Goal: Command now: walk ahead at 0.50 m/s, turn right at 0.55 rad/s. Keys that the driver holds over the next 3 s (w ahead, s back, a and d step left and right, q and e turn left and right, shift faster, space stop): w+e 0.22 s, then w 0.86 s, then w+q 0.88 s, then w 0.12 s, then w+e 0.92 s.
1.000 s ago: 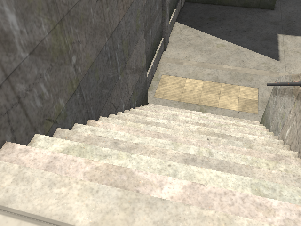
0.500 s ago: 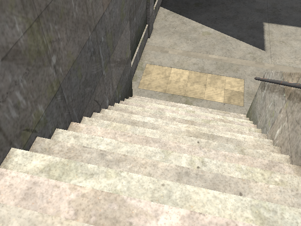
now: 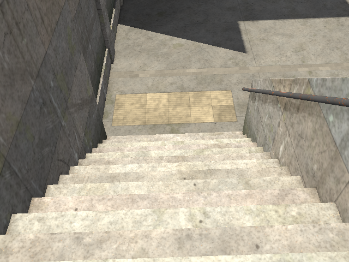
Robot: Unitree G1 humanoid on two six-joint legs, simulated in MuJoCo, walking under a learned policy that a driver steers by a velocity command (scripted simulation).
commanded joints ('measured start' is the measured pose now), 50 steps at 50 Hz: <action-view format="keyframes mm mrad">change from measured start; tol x64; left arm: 1 -49 87 4 -132 -9 -25 18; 50 -306 31 -9 -153 -6 -9 -65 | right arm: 1 60 -95 -37 -101 -29 20 -10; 50 433 -18 27 41 -1 74 -61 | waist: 1 -85 6 -67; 50 -158 90 131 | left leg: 1 -216 71 -69 -67 97 -22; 12 -597 57 -188 -418 422 -7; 25 777 241 -151 -626 1436 89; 32 173 248 -552 -918 15 149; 50 200 93 -230 -478 103 152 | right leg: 1 113 -251 407 -264 427 -231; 19 -231 -62 371 242 -127 -105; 27 -810 76 180 1647 -514 103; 50 -200 -148 133 -238 886 90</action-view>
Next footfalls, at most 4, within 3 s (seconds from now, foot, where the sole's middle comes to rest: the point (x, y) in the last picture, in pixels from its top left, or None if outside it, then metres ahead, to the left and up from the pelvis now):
0.46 left None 0.28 0.18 -0.96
1.08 right None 0.53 -0.17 -1.16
1.62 left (181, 248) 0.77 0.06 -1.37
2.04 right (212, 223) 1.01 -0.14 -1.57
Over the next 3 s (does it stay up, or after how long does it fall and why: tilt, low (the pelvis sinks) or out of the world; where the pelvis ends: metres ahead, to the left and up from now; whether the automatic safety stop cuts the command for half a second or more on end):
stays up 1.33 0.09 -1.10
